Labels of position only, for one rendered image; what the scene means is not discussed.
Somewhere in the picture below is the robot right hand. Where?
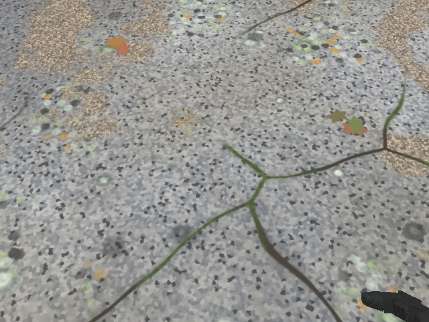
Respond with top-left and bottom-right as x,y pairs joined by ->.
361,290 -> 429,322

